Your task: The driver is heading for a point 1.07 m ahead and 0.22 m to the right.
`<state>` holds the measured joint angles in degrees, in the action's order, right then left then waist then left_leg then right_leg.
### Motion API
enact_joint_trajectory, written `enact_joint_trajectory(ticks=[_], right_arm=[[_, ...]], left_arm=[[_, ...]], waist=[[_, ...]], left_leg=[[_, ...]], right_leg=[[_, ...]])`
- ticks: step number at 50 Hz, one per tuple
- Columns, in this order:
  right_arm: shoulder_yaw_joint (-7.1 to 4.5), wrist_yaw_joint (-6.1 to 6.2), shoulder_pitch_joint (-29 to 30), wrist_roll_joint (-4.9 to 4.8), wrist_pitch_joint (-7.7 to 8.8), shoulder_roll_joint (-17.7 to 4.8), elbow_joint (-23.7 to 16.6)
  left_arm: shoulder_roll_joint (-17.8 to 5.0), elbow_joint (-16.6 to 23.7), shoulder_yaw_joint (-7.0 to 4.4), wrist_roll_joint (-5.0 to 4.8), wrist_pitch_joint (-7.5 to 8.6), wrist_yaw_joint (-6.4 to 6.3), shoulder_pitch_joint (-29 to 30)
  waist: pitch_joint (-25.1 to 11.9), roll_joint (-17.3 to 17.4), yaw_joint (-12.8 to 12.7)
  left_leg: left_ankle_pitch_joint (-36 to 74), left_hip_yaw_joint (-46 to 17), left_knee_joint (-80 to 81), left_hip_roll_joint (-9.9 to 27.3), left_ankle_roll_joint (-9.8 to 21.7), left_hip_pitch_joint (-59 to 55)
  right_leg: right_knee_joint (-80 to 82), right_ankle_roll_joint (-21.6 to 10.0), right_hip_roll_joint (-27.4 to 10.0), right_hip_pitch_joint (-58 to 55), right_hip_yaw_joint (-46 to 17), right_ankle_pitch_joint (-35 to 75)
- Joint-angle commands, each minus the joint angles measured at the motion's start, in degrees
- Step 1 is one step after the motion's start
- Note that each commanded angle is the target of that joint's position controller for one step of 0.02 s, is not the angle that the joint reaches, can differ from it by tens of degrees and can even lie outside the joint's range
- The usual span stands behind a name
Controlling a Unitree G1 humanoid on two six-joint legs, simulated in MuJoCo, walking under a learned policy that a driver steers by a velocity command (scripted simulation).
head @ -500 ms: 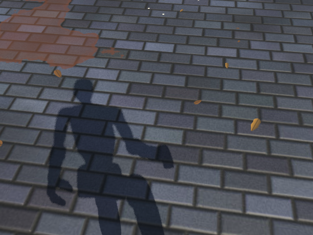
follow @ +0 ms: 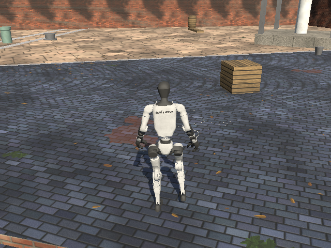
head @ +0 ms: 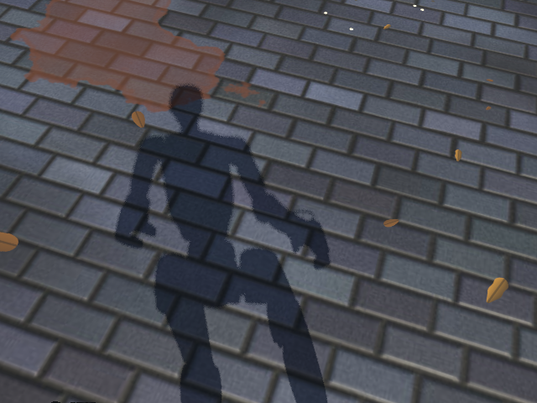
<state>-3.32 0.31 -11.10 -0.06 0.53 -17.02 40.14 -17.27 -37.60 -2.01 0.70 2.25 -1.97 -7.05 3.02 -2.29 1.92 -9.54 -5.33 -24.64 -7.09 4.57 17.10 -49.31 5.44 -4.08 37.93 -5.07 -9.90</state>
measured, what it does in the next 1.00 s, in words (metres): walks ahead: right foot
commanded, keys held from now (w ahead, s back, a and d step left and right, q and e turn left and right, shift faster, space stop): no key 0.80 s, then w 0.20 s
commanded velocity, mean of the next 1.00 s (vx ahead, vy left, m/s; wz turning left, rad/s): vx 0.06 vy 0.00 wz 0.06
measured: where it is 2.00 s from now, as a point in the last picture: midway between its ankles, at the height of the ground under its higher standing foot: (289, 370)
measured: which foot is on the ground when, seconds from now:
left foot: down 0.00-1.00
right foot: up 0.00-0.10, down 0.12-1.00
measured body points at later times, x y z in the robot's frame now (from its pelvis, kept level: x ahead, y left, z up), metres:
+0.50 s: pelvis +0.07 -0.05 -0.01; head +0.08 -0.05 +0.44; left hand +0.23 +0.20 -0.11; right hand +0.19 -0.30 -0.13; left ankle +0.03 +0.08 -0.74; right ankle +0.12 -0.16 -0.74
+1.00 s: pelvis +0.09 -0.05 -0.01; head +0.09 -0.04 +0.44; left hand +0.18 +0.21 -0.13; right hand +0.15 -0.30 -0.14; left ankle +0.03 +0.07 -0.74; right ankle +0.11 -0.16 -0.74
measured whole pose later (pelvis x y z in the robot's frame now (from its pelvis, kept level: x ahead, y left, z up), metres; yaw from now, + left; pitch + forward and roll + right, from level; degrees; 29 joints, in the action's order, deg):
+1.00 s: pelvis +0.09 -0.05 -0.01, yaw +2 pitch +0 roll -1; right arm -2.8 1.7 -18.8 -1.0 2.5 -11.9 50.2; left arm -12.7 -45.7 -2.8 -0.8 2.4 -0.9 -15.0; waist -0.6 -0.2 0.6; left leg -25.8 -4.2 -35.4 -0.7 3.0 10.9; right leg -35.4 -3.1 2.0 18.1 -0.2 -19.4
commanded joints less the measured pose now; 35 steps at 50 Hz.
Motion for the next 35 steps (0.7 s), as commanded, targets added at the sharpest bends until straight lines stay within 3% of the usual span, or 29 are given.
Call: enact_joint_trajectory(ticks=[1, 4, 5, 6, 7, 8, 9, 11, 12, 14, 19, 35], right_arm=[[-1.49, 0.38, 0.9, 0.25, 0.15, -7.3, -2.9], [-0.72, 0.00, 1.3, 0.11, -0.06, -6.1, -2.3], [-0.19, 0.02, 1.9, -0.26, -0.01, -4.9, -2.2], [0.49, 0.01, -0.5, 0.31, 0.43, -2.8, -1.8], [0.88, -0.13, -5.6, 1.87, 1.04, -1.4, -1.4], [0.85, 0.09, -8.9, 1.19, 1.08, -1.4, -0.4], [0.59, 0.31, -6.3, 1.23, 0.61, -3.5, -0.8], [0.30, 0.47, -2.4, 0.89, -1.16, -3.3, -0.8], [0.16, 0.33, -1.8, 1.19, -2.01, -3.9, -0.6], [0.24, 0.14, -1.0, 0.98, -2.36, -3.2, -0.3], [0.18, 0.48, -1.0, 0.73, -1.24, -2.2, 0.8], [-0.17, 1.75, -2.9, 0.57, -0.72, -1.1, 4.2]], left_arm=[[-4.0, 2.8, -1.05, -0.52, 0.15, 0.39, -1.5], [-4.3, 3.3, -1.53, -0.21, 0.77, 1.02, -1.2], [-3.7, 2.8, -1.56, 0.03, 1.19, 1.22, -2.7], [-4.9, 3.0, -1.71, 0.89, 1.62, 1.12, -3.1], [-8.5, 4.1, -2.20, 1.64, 1.56, 0.71, -3.2], [-5.4, 3.1, -1.50, 1.93, 0.90, 0.63, -2.6], [-2.1, 2.8, -0.68, 1.08, 0.53, 0.93, -2.3], [-2.5, 2.7, -0.72, 0.47, -0.05, 1.52, -0.8], [-3.1, 3.1, -0.85, 0.17, -0.01, 1.74, -0.1], [-3.7, 3.1, -1.08, 0.40, 0.21, 1.91, -0.9], [-1.7, 3.0, -0.89, -0.05, 0.26, 1.42, -1.7], [-0.5, 0.6, -1.55, -0.09, -0.78, 1.14, -0.7]], waist=[[-10.6, 8.3, -0.5], [-9.2, 9.1, -1.0], [-8.9, 9.0, -2.5], [-9.0, 6.9, -2.0], [-11.5, -1.7, 1.4], [-13.2, -9.8, 2.8], [-12.7, -9.5, 1.4], [-10.2, -6.8, 0.7], [-7.6, -4.6, 0.0], [-5.5, -1.2, -1.0], [-7.5, 1.2, -1.9], [-3.7, 2.2, -1.7]], left_leg=[[23.8, -7.9, 2.4, 14.6, 8.8, -2.1], [19.9, -11.2, -2.2, 15.6, 7.8, -3.6], [16.4, -11.3, -4.0, 14.2, 6.0, -2.8], [10.5, -10.7, -6.0, 11.3, 2.8, -0.8], [-4.1, -6.7, -11.8, 6.4, -0.6, 2.9], [-16.2, -2.6, -14.2, 4.6, -3.7, 4.6], [-14.9, -1.4, -13.0, 6.8, -5.4, 2.4], [-7.3, -1.0, -7.1, 7.3, -5.5, -1.8], [-5.6, -1.5, -5.0, 7.2, -4.8, -1.7], [-4.0, -2.1, -4.1, 7.1, -2.9, -1.0], [1.9, -2.7, -3.9, 7.9, -3.1, -1.2], [-1.5, -2.5, -2.1, 8.1, -3.9, -1.4]], right_leg=[[5.8, -0.4, 1.4, -11.9, 1.7, 3.3], [14.4, -2.9, 2.7, -15.5, 2.3, 0.8], [22.0, -4.2, 2.9, -20.3, 2.9, 6.6], [25.7, -5.9, -0.8, -26.2, -0.9, 19.3], [23.2, -9.8, -9.3, -32.9, -8.1, 37.3], [23.4, -17.3, -13.9, -33.1, -13.4, 36.6], [25.1, -18.8, -13.5, -30.1, -15.3, 28.6], [24.8, -13.4, -6.9, -25.6, -9.2, 14.4], [24.6, -10.9, -4.3, -23.6, -6.0, 7.3], [23.3, -8.2, -1.2, -23.6, -2.3, 3.3], [19.7, -8.9, -0.3, -28.4, -0.7, 12.6], [21.5, -8.5, 1.4, -27.2, -0.1, 5.1]])
Next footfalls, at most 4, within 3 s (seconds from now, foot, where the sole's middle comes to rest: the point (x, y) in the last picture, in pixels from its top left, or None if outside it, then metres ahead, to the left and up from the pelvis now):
0.12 right None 0.16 -0.16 -0.78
1.36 right None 0.37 -0.19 -0.78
1.92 left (239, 306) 0.68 0.06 -0.78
2.46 right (335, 227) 0.93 -0.23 -0.78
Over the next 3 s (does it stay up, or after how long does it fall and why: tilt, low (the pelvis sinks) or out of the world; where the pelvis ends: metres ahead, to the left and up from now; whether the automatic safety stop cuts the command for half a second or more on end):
stays up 1.03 -0.16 -0.01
